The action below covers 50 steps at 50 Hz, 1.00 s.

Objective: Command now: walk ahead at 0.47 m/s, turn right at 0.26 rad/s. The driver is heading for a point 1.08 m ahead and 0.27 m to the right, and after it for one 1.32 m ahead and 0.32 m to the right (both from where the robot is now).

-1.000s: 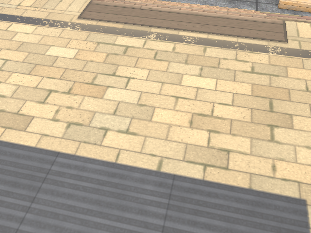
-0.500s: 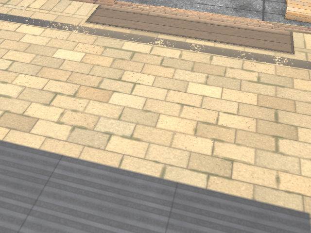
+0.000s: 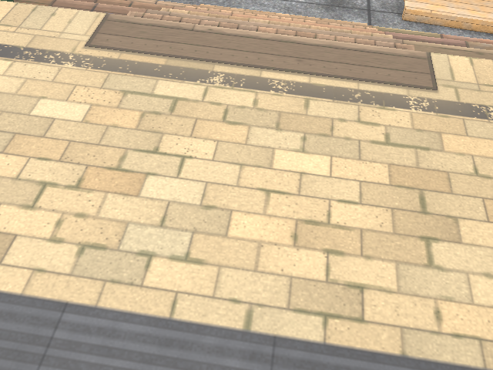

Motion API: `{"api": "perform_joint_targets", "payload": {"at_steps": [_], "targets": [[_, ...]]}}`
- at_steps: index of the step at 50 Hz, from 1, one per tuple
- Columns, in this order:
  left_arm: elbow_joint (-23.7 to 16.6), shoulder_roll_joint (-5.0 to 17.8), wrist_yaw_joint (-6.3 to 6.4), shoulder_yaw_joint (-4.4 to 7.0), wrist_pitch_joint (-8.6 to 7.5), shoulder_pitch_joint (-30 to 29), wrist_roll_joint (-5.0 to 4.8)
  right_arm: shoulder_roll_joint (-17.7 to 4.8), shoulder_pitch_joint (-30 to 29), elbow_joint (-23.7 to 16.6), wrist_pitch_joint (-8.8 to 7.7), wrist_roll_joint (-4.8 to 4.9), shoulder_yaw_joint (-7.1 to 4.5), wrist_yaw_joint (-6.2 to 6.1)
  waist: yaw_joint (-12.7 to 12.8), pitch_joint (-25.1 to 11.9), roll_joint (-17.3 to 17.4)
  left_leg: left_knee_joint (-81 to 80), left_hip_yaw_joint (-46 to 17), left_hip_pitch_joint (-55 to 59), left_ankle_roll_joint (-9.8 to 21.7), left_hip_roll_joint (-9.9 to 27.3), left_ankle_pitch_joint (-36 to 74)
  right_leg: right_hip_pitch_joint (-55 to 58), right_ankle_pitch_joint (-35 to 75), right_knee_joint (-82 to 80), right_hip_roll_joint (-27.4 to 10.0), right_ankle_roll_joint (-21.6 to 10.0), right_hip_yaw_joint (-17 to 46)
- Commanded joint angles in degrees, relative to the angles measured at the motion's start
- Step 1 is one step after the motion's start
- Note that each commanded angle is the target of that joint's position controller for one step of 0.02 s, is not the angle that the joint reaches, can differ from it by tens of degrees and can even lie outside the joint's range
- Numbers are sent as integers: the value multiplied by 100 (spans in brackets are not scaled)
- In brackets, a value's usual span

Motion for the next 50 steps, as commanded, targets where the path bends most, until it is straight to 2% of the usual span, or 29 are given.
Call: {"api": "perform_joint_targets", "payload": {"at_steps": [1, 4, 6, 8, 9, 10, 11, 12, 13, 14, 15, 16, 18, 20, 24, 26, 29, 31, 33, 34, 35, 36, 37, 38, 39, 40, 42, 46, 50], "targets": [[-524, 44, -107, -76, -38, -847, -40, -913, 207, -148, -56, 8, -166, -74, -19, 663, 630, -567, -293, -125, 288, 1400, 2282, -60, 345, -634, 183, -58, -107], [-747, 16, -237, -136, -80, -1260, -42, -938, 360, -85, 1, 15, -201, -56, -85, 822, 580, -284, -12, 447, 321, 1592, 2809, -146, -68, -978, 283, -255, -253], [-868, 82, -322, -134, -118, -1331, -26, -1101, 224, -156, 51, 6, -245, -67, 35, 737, 684, 175, 164, 661, 306, 1702, 4104, 208, -601, -1082, 451, -417, -538], [-841, 362, -383, -9, -124, -823, 22, -1336, 54, -298, 111, 12, -305, -124, 408, 231, 1019, 1225, 294, 852, 239, 1739, 6420, 1183, -1289, -975, 863, -643, -911], [-635, 641, -393, 133, -121, 97, -1, -1446, -115, -390, 148, -11, -327, -134, 888, -240, 1104, 2351, 385, 615, 159, 1661, 6893, 2343, -1192, -1221, 1065, -817, -947], [-429, 1043, -334, 308, -104, 1108, 42, -1491, -396, -597, 114, -17, -315, -136, 1414, -726, 891, 3943, 404, -674, -97, 1410, 5990, 4147, -396, -1453, 737, -1101, -193], [-453, 1657, -261, 385, -93, 1579, 223, -808, 94, -917, -59, -139, -94, 4, 947, -1810, -723, 6703, 160, -3453, -609, 181, 567, 6813, 912, -1394, -1138, -2319, 2920], [-458, 1444, -185, 300, -36, 1619, 225, -993, -13, -923, -315, -3, -93, 118, 997, -2708, -696, 7713, -1104, -3916, -541, -222, -1886, 7163, 2057, -2126, -1720, -2655, 4290], [-607, 1184, -148, 215, -25, 1173, 237, -1354, -578, -1140, -372, 151, -212, 146, 989, -2014, -432, 7608, -1349, -4211, -461, 182, -1657, 6512, 3073, -2016, -1434, -2313, 3126], [-710, 933, -137, 157, -47, 676, 119, -1380, -953, -1288, -335, 135, -222, 75, 776, -1224, 148, 7104, -1178, -4207, -483, 430, -1375, 5494, 3300, -2090, -1134, -1990, 2284], [-777, 796, -131, 113, -54, 380, 47, -1348, -1116, -1327, -249, 35, -271, -25, 553, -645, 613, 6703, -985, -4037, -564, 521, -1214, 4463, 3206, -2313, -844, -1757, 1815], [-813, 726, -116, 80, -44, 272, 64, -1372, -1023, -1385, -128, -9, -328, -88, 336, -461, 638, 6390, -958, -3642, -593, 624, -1080, 3729, 3044, -2467, -670, -1659, 1525], [-844, 893, -94, 115, 0, 286, 127, -1136, -859, -1558, 76, -22, -318, -157, 131, -384, 343, 5797, -901, -3185, -671, 570, -916, 2901, 3201, -2559, -469, -1628, 1276], [-864, 1060, -18, 161, 37, 338, 152, -1020, -995, -1759, 164, -36, -282, -252, 88, -470, 1, 4995, -788, -3080, -760, 365, -537, 2587, 3536, -2476, -231, -1518, 1025], [-972, 1175, 193, 182, 355, 428, 34, -1068, -1492, -2034, 351, -31, -237, -328, 231, -940, -291, 3929, -875, -2960, -889, 95, 442, 2783, 3103, -2105, -78, -1067, 1160], [-1010, 1145, 293, 162, 478, 462, 31, -1096, -1792, -2170, 420, -24, -214, -303, 314, -896, -344, 3678, -993, -2963, -930, 73, 523, 2806, 2685, -1996, -140, -950, 1450], [-1051, 1130, 402, 148, 562, 517, 70, -1180, -2043, -2296, 434, -28, -198, -244, 410, -767, -456, 3326, -1189, -3101, -938, 55, 242, 3147, 2522, -1824, -305, -941, 2019], [-1109, 1094, 405, 123, 566, 508, 45, -1310, -1933, -2292, 390, 33, -224, -131, 420, -971, -511, 2891, -1204, -2875, -844, 166, 184, 3441, 1170, -1832, -422, -926, 2294], [-1142, 984, 352, 58, 566, 415, 13, -1282, -1739, -2250, 324, 73, -250, -13, 255, -820, -674, 1715, -964, -1967, -608, 148, 414, 3081, -593, -1753, -140, -732, 2340], [-1097, 791, 330, -15, 557, 600, 54, -1256, -1647, -2218, 289, 46, -265, 17, 215, -643, -595, 1009, -971, -1334, -440, 287, 740, 2700, -1545, -1573, 165, -539, 2256], [-1040, 375, 296, -149, 524, 1034, 178, -1524, -1551, -2280, 262, -109, -294, 11, 394, -777, 340, 688, -2177, -600, -45, 1394, 726, 2142, -3249, -514, 750, -238, 1681], [-1264, 440, 262, -119, 405, 1156, 148, -1918, -1360, -2236, 277, -290, -393, 11, 639, -466, 1634, 301, -3839, -323, 902, 2254, 583, 879, -4416, 263, 1468, -66, 1066], [-1245, 864, 240, -23, 275, 1045, 122, -1790, -1264, -2231, 198, -265, -402, 37, 492, -356, 1522, -16, -4707, -461, 1350, 2486, -831, 408, -4119, 1128, 1067, 49, 1195], [-1156, 1181, 228, 77, 241, 812, 56, -1534, -1251, -2254, 133, -143, -359, 53, 363, -82, 987, -40, -4178, -583, 1196, 2198, -1791, 240, -3612, 1441, 866, 86, 1155], [-1063, 1126, 218, 95, 257, 786, 99, -1471, -1331, -2235, 120, -36, -340, 55, 428, 48, 843, -57, -3683, -685, 915, 1889, -2018, 194, -3240, 1500, 709, 184, 911], [-1041, 1077, 195, 93, 258, 758, 155, -1406, -1346, -2232, 120, 44, -316, 36, 417, 143, 913, -174, -3379, -727, 779, 1698, -1928, 164, -2884, 1442, 556, 274, 708], [-1027, 822, 113, 38, 148, 575, 143, -1393, -1093, -2164, 101, 18, -312, 4, 282, 215, 944, -337, -2788, -851, 712, 1391, -1183, 344, -2251, 1311, 437, 333, 332], [-1187, 491, 68, -66, -48, 20, 90, -1467, -632, -2066, 41, 63, -357, 3, -18, 98, 1064, -394, -2181, -531, 779, 1281, -212, 600, -1770, 61, 348, 339, 39], [-1275, 485, -2, -102, -141, -276, 31, -1697, -432, -2013, 63, 103, -419, 50, -148, 143, 1160, -349, -1970, -658, 816, 1359, -37, 1215, -1617, -1007, 420, 300, -120]]}}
